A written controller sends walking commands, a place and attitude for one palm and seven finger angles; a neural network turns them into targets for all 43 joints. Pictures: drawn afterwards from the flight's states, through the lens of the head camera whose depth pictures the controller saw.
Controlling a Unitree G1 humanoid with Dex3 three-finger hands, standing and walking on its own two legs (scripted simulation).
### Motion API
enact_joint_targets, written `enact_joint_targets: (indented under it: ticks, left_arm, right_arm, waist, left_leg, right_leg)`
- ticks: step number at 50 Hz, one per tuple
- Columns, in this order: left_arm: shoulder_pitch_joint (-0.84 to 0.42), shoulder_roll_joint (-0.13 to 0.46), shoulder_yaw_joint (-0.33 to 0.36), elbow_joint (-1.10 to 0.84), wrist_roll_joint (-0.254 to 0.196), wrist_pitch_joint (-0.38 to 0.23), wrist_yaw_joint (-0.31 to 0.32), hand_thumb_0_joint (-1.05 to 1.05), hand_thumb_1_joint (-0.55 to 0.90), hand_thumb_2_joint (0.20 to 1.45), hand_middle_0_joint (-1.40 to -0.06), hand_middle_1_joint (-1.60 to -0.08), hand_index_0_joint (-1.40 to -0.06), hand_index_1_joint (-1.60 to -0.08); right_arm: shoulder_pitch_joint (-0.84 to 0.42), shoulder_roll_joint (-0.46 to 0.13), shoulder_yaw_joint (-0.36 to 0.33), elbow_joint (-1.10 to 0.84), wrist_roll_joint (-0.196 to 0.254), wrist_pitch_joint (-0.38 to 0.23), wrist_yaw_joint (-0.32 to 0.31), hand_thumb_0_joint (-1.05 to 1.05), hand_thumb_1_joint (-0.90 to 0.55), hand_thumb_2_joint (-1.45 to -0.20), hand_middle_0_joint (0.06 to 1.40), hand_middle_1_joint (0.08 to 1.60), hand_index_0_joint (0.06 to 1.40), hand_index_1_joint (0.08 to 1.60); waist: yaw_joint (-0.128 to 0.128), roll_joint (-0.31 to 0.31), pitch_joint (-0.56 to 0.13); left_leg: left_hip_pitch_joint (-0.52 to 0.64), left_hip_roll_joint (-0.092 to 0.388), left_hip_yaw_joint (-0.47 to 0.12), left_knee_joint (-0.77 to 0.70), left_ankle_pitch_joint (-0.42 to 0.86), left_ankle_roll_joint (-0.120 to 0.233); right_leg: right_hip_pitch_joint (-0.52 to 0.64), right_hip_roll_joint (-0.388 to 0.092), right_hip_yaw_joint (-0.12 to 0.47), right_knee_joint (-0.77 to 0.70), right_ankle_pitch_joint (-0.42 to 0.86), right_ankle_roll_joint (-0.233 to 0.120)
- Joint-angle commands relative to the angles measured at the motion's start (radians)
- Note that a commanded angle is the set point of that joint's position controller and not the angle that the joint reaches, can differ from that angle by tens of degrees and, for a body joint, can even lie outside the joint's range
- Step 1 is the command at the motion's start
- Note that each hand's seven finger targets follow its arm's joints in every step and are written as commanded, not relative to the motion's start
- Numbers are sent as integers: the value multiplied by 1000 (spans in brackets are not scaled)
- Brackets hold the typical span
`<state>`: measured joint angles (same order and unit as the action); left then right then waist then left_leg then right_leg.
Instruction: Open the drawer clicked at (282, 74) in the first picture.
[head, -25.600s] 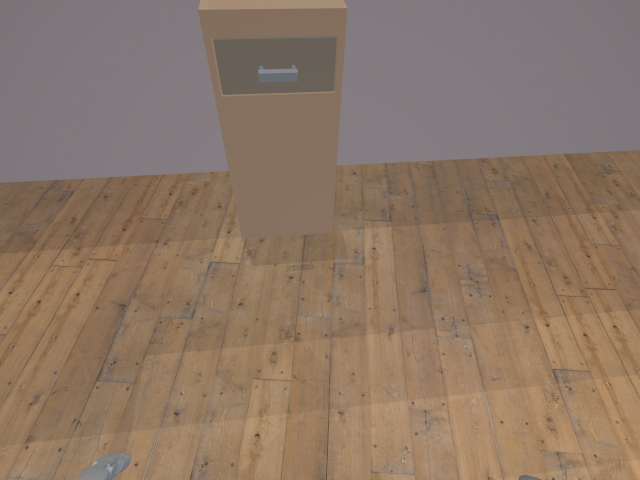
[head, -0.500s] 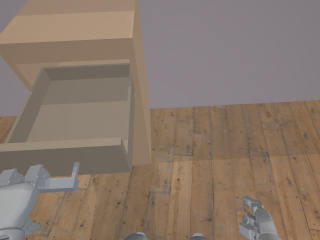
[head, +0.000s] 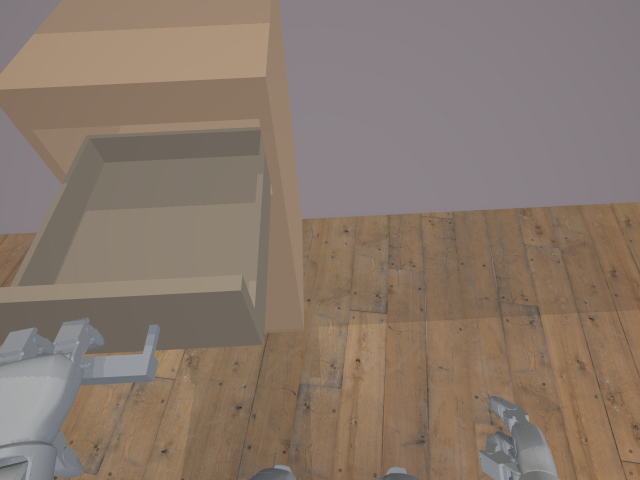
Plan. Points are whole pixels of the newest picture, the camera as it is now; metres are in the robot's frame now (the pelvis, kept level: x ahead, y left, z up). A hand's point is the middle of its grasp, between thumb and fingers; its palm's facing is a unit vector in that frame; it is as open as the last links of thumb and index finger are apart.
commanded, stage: lift the hand off the handle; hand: left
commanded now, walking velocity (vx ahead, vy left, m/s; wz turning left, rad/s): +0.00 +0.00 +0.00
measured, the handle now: (111, 352) +0.25 +0.29 +0.02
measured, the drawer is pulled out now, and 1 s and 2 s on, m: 0.30 0.30 0.30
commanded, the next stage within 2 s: draw the hand back to the body in 1.22 s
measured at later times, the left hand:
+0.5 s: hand (23, 382) +0.19 +0.32 +0.08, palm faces +0.03 +0.00 -1.00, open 13.8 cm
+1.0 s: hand out of the picture +0.19 +0.33 +0.15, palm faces +0.08 +0.00 -1.00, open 13.8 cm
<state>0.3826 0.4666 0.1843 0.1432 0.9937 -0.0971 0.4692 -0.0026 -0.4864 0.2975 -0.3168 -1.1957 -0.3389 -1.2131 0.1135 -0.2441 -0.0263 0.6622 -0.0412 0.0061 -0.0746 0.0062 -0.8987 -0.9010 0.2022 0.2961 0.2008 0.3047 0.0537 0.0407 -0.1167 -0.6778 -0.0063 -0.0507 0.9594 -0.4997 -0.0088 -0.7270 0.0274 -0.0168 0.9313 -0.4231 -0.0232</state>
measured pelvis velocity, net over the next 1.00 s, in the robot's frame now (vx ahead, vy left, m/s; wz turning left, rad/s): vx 0.01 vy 0.02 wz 0.02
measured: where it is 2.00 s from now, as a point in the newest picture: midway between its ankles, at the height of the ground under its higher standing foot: outside the picture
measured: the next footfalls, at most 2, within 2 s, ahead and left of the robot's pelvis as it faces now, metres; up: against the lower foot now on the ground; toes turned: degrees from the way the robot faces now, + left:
none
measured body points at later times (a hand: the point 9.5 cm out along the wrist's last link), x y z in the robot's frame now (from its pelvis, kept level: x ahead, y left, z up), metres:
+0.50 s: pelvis +0.02 +0.01 +0.03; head +0.04 -0.01 +0.48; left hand +0.18 +0.32 +0.13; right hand +0.24 -0.21 -0.07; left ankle -0.02 +0.13 -0.68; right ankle +0.02 -0.11 -0.68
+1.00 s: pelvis +0.01 +0.02 +0.05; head +0.03 -0.01 +0.50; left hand +0.18 +0.32 +0.21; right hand +0.24 -0.19 -0.05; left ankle -0.02 +0.13 -0.68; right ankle +0.02 -0.11 -0.68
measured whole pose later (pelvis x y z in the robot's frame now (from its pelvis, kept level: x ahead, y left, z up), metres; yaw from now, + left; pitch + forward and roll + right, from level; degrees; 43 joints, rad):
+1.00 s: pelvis +0.01 +0.02 +0.05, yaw +1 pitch +2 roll -1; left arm 0.47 0.57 0.22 -0.31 0.84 -0.02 0.15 0.00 -0.49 0.30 -0.32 -1.20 -0.33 -1.20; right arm 0.11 -0.26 0.01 0.61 -0.02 0.05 -0.08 0.01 -0.90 -0.90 0.20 0.30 0.20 0.30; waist 0.13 0.09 -0.03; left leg -0.27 -0.03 -0.06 0.60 -0.36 0.02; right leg -0.30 0.00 -0.01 0.55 -0.29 0.01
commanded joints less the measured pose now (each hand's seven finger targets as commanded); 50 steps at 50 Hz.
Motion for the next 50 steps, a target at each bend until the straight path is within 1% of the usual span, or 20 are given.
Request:
enact_joint_targets:
  ticks: [1,4,6,7,9,16,20,22,24,25,28,30,35,39,43,45,46,47,48,50]
  left_arm:
    - [-18,264,160,-277,-20,-2,47,0,-500,300,-300,-1200,-300,-1200]
    - [82,233,150,-301,-31,15,37,0,-500,300,-300,-1200,-300,-1200]
    - [71,233,148,-344,-47,19,30,0,-500,300,-300,-1200,-300,-1200]
    - [108,252,173,-326,-51,26,26,0,-500,300,-300,-1200,-300,-1200]
    - [114,234,161,-321,-54,41,16,0,-500,300,-300,-1200,-300,-1200]
    - [63,213,110,-399,-75,62,-55,0,-500,300,-300,-1200,-300,-1200]
    - [44,258,133,-430,-74,55,-97,0,-500,300,-300,-1200,-300,-1200]
    - [10,283,152,-426,-62,46,-109,0,-500,300,-300,-1200,-300,-1200]
    - [33,289,162,-460,-56,39,-116,0,-500,300,-300,-1200,-300,-1200]
    - [39,295,167,-491,-62,41,-120,0,-500,300,-300,-1200,-300,-1200]
    - [38,289,170,-486,-80,51,-139,0,-500,300,-300,-1200,-300,-1200]
    - [75,309,200,-487,-96,62,-156,0,-500,300,-300,-1200,-300,-1200]
    - [120,280,174,-560,-141,85,-211,0,-500,300,-300,-1200,-300,-1200]
    - [105,302,181,-602,-153,89,-249,0,-500,300,-300,-1200,-300,-1200]
    - [21,343,211,-602,-149,69,-267,0,-500,300,-300,-1200,-300,-1200]
    - [-3,350,212,-651,-150,63,-269,0,-500,300,-300,-1200,-300,-1200]
    - [-16,325,185,-665,-153,60,-272,0,-500,300,-300,-1200,-300,-1200]
    - [-6,349,205,-661,-159,62,-275,0,-500,300,-300,-1200,-300,-1200]
    - [-17,325,173,-682,-161,65,-281,0,-500,300,-300,-1200,-300,-1200]
    - [-11,335,187,-690,-166,82,-293,0,-500,300,-300,-1200,-300,-1200]
  right_arm:
    - [-90,-119,-39,-159,2,-46,-16,0,-900,-900,200,300,200,300]
    - [-98,-115,-41,-167,8,-48,-8,0,-900,-900,200,300,200,300]
    - [-106,-118,-36,-175,10,-49,-6,0,-900,-900,200,300,200,300]
    - [-104,-117,-37,-171,10,-47,-4,0,-900,-900,200,300,200,300]
    - [-107,-117,-34,-176,13,-43,-2,0,-900,-900,200,300,200,300]
    - [-115,-115,-29,-197,20,-42,-8,0,-900,-900,200,300,200,300]
    - [-118,-116,-21,-200,14,-38,-15,0,-900,-900,200,300,200,300]
    - [-122,-110,-17,-192,12,-33,-18,0,-900,-900,200,300,200,300]
    - [-124,-103,-16,-198,11,-32,-15,0,-900,-900,200,300,200,300]
    - [-126,-107,-17,-203,10,-28,-14,0,-900,-900,200,300,200,300]
    - [-134,-102,-13,-203,16,-22,-12,0,-900,-900,200,300,200,300]
    - [-145,-104,-14,-205,19,-16,-13,0,-900,-900,200,300,200,300]
    - [-146,-112,-14,-216,23,-12,-9,0,-900,-900,200,300,200,300]
    - [-139,-118,-9,-219,21,-6,-12,0,-900,-900,200,300,200,300]
    - [-145,-116,-3,-215,19,-2,-24,0,-900,-900,200,300,200,300]
    - [-154,-120,-2,-224,21,-6,-26,0,-900,-900,200,300,200,300]
    - [-145,-113,3,-226,21,-10,-24,0,-900,-900,200,300,200,300]
    - [-141,-114,-7,-211,24,-7,-25,0,-900,-900,200,300,200,300]
    - [-149,-114,-2,-222,24,-8,-23,0,-900,-900,200,300,200,300]
    - [-162,-118,0,-223,28,-10,-21,0,-900,-900,200,300,200,300]
  waist:
    - [8,72,-251]
    - [16,48,-230]
    - [8,47,-208]
    - [20,16,-200]
    - [13,-2,-160]
    - [12,32,-148]
    - [19,-3,-120]
    - [25,17,-93]
    - [43,56,-107]
    - [48,60,-138]
    - [47,38,-96]
    - [61,49,-96]
    - [58,36,-110]
    - [49,-10,-72]
    - [52,14,-35]
    - [60,56,-72]
    - [59,74,-95]
    - [61,87,-81]
    - [59,91,-75]
    - [67,74,-82]
  left_leg:
    - [150,-30,38,-162,301,36]
    - [170,-24,36,-179,358,33]
    - [177,-22,34,-193,364,32]
    - [172,-20,31,-203,366,31]
    - [168,-19,31,-217,348,32]
    - [246,-18,31,-274,353,33]
    - [264,-18,26,-302,369,35]
    - [274,-21,27,-314,360,34]
    - [301,-20,28,-324,407,29]
    - [318,-19,29,-328,444,26]
    - [318,-19,27,-347,442,25]
    - [329,-19,30,-364,462,24]
    - [379,-13,35,-389,536,24]
    - [390,-10,35,-408,520,29]
    - [396,-15,33,-437,462,28]
    - [429,-11,28,-442,502,23]
    - [450,-13,29,-442,508,23]
    - [450,-10,27,-452,528,17]
    - [455,-12,26,-458,521,17]
    - [463,-5,20,-470,550,14]
  right_leg:
    - [214,-1,-2,-158,255,-14]
    - [243,0,-2,-173,308,-14]
    - [253,-5,-6,-184,314,-10]
    - [270,-4,-9,-187,312,-10]
    - [270,-6,-14,-203,304,-6]
    - [317,-13,-15,-255,277,-2]
    - [352,-15,-15,-288,284,0]
    - [354,-13,-12,-300,276,-2]
    - [377,-13,-11,-307,298,-5]
    - [406,-14,-6,-312,330,-6]
    - [415,-12,-14,-328,337,-1]
    - [456,-13,-5,-346,369,-3]
    - [506,-19,-9,-373,430,6]
    - [505,-21,-20,-397,416,15]
    - [505,-21,-26,-426,352,12]
    - [525,-19,-20,-435,359,7]
    - [526,-26,-30,-434,350,11]
    - [533,-19,-27,-443,358,7]
    - [527,-20,-33,-448,346,10]
    - [553,-17,-27,-458,365,7]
